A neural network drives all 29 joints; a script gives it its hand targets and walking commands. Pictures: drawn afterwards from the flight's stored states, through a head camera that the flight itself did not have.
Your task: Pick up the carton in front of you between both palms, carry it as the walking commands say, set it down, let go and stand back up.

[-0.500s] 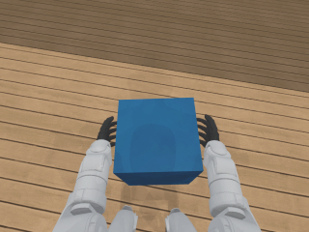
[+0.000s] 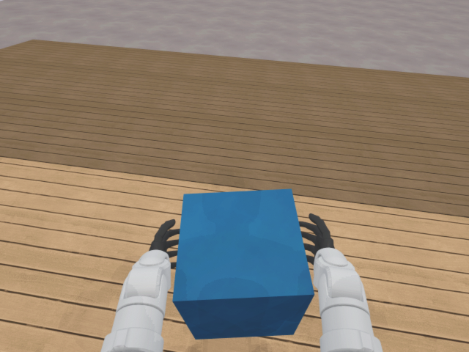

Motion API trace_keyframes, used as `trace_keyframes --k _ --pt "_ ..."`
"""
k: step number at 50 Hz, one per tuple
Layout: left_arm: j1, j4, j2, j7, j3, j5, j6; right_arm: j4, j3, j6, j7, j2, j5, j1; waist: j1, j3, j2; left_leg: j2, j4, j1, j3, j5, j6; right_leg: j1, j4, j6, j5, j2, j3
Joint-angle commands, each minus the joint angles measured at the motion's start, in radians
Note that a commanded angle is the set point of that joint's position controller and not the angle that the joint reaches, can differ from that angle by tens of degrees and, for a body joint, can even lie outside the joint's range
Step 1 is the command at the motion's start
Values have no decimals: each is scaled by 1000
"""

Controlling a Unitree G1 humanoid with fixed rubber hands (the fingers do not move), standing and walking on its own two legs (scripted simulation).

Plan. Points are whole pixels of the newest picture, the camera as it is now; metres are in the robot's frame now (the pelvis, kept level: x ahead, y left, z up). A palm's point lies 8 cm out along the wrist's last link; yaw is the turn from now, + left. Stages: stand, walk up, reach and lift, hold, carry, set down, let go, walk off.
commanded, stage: reach and lift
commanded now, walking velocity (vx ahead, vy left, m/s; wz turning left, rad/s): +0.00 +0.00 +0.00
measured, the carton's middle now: (241, 267) +0.31 -0.02 -0.05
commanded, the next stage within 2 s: hold in 0.96 s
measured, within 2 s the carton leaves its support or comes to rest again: neither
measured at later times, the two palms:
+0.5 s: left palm (155, 256) +0.29 +0.14 +0.02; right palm (319, 251) +0.30 -0.16 +0.03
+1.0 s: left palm (153, 254) +0.29 +0.14 +0.04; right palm (323, 247) +0.29 -0.16 +0.05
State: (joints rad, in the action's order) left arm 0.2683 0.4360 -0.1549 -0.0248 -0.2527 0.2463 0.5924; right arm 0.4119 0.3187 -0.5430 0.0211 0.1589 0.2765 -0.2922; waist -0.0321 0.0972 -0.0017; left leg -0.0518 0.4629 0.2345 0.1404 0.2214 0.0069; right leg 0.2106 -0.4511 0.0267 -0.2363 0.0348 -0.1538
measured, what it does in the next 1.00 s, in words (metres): stands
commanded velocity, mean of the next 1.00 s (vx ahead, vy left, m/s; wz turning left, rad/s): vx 0.00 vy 0.00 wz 0.00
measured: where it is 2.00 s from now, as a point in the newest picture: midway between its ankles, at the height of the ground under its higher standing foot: outside the picture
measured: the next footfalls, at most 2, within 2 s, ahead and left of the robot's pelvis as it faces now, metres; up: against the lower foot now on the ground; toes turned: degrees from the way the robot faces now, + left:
none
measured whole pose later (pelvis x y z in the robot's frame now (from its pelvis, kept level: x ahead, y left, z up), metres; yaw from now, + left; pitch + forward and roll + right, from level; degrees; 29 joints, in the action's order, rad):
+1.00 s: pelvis +0.00 -0.01 +0.01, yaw -1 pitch -5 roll +0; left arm 0.25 0.27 -0.15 0.00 -0.21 0.27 0.73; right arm 0.28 0.25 -0.67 0.02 0.16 0.27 -0.28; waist 0.00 0.01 0.01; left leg -0.04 0.36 0.09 0.13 0.19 0.01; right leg 0.08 -0.37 0.02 -0.20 0.03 -0.16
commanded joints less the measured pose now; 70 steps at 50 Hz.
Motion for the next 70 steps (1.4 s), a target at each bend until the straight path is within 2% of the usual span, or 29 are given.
trace_keyframes --k 1,4,7,8,9,11,13,17,19,20,24,25,26,27,28,29,33,34,39,46,54,55,57,59,60,61,66,67,70 --pt "519 -98 -876 234 497 -174 1 46 -536 -67 248 932 -186 -409 22 53 13 -41 -131 -106 -62 -59 -4 -50 106 -7 90 55 85" --pt "523 -81 -886 246 473 -177 1 -8 -580 -59 246 946 -211 -453 75 36 15 -38 -126 -126 -80 -62 -14 7 117 -1 52 56 95" --pt "624 -172 -923 253 580 -222 -13 40 -588 -41 249 1012 -239 -473 37 112 25 -44 -81 -159 -66 -50 -7 -43 89 -19 41 56 63" --pt "730 -221 -948 253 592 -229 -21 18 -594 -31 249 1023 -249 -518 29 200 -47 -33 -64 -149 -71 -11 -2 -90 74 -28 41 44 58" --pt "653 -166 -978 255 581 -233 -20 -62 -613 -22 249 999 -253 -554 40 249 13 -29 -87 -177 -62 -94 -7 -79 59 -13 94 68 84" --pt "661 -139 -961 264 568 -218 -26 -8 -619 -25 243 1020 -245 -516 52 259 -55 -51 -53 -164 -93 -83 8 -103 81 -22 103 54 53" --pt "618 -65 -957 267 527 -188 -9 28 -564 -33 232 1000 -196 -526 25 192 38 -34 -80 -145 -71 -61 -8 -76 58 -7 70 68 66" --pt "686 -66 -913 284 494 -171 -10 136 -455 -55 233 996 -127 -488 12 61 29 -20 -83 -114 -80 88 -12 -22 79 -21 -79 48 80" --pt "684 -59 -935 289 500 -171 -5 73 -491 -37 244 980 -174 -542 17 151 -40 -49 -75 -152 -89 -59 3 -33 75 -22 64 42 68" --pt "698 -64 -936 293 465 -169 -13 116 -471 -52 240 993 -137 -536 11 162 36 -28 -62 -144 -65 -98 2 -66 85 -24 75 47 76" --pt "648 -150 -946 275 526 -209 0 33 -542 -61 245 971 -204 -464 28 225 -14 -60 -91 -132 -75 -234 15 -181 76 -4 296 47 65" --pt "608 -129 -951 272 520 -214 12 10 -563 -65 238 953 -198 -491 10 231 41 -54 -92 -219 -63 -303 12 -153 89 7 306 60 81" --pt "606 -188 -945 267 542 -199 10 -3 -577 -74 234 990 -216 -440 54 241 2 -60 -80 -203 -69 -294 11 -178 95 8 318 53 70" --pt "554 -173 -917 259 533 -197 25 -17 -571 -82 231 977 -215 -397 22 238 9 -41 -100 -235 -57 -323 13 -158 94 2 369 52 62" --pt "451 -177 -870 262 503 -178 37 -24 -554 -97 228 963 -209 -364 71 197 -21 -56 -122 -184 -79 -305 9 -199 106 13 358 64 75" --pt "502 -197 -899 256 546 -206 40 -41 -551 -97 235 915 -199 -351 21 165 19 -49 -139 -225 -55 -296 13 -139 119 1 317 75 91" --pt "478 -156 -914 258 502 -184 45 -66 -570 -95 233 931 -209 -411 60 150 17 -44 -142 -226 -80 -220 3 -134 126 8 229 61 87" --pt "469 -213 -939 259 547 -186 44 -109 -599 -91 235 929 -214 -396 19 137 4 -54 -130 -212 -64 -214 9 -133 137 -8 220 61 74" --pt "555 -271 -946 258 611 -254 33 -78 -587 -86 244 961 -225 -403 -3 231 20 -40 -113 -266 -61 -300 24 -154 114 -11 279 83 81" --pt "491 -296 -896 255 598 -228 68 -125 -642 -120 230 987 -255 -379 60 186 1 -60 -127 -246 -76 -217 11 -169 127 4 235 61 68" --pt "520 -302 -871 254 599 -235 133 -136 -573 -183 218 891 -234 -345 9 93 -35 -45 -155 -244 -62 -185 20 -160 171 -19 181 60 75" --pt "506 -310 -845 259 611 -252 127 -103 -611 -197 218 948 -254 -350 54 57 32 -37 -165 -246 -69 -93 0 -118 156 -3 89 69 83" --pt "542 -300 -854 266 615 -248 129 -94 -584 -187 223 956 -240 -376 11 53 3 -39 -167 -268 -84 -52 5 -66 175 -10 38 60 71" --pt "540 -286 -921 269 590 -250 132 -160 -629 -184 225 946 -254 -445 43 74 20 -46 -166 -176 -83 -66 4 -175 147 -6 101 62 70" --pt "614 -312 -916 266 652 -286 137 -155 -622 -182 230 926 -255 -430 -3 61 34 -43 -151 -196 -82 -75 5 -126 138 -13 101 61 77" --pt "638 -265 -910 277 581 -250 134 -77 -586 -195 229 965 -226 -462 40 77 27 -50 -149 -181 -81 -30 -2 -151 135 -9 72 59 68" --pt "632 -283 -892 267 598 -246 118 -126 -623 -171 239 947 -266 -508 37 149 26 -34 -144 -265 -64 -130 -2 -113 116 -1 132 67 104" --pt "534 -212 -928 267 554 -234 135 -138 -613 -177 234 911 -260 -451 42 115 -47 -32 -152 -238 -62 -155 13 -123 135 -17 130 56 82" --pt "635 -279 -910 270 601 -232 125 -57 -567 -185 232 922 -220 -469 12 68 21 -31 -141 -244 -53 -71 11 -82 147 -28 56 57 91"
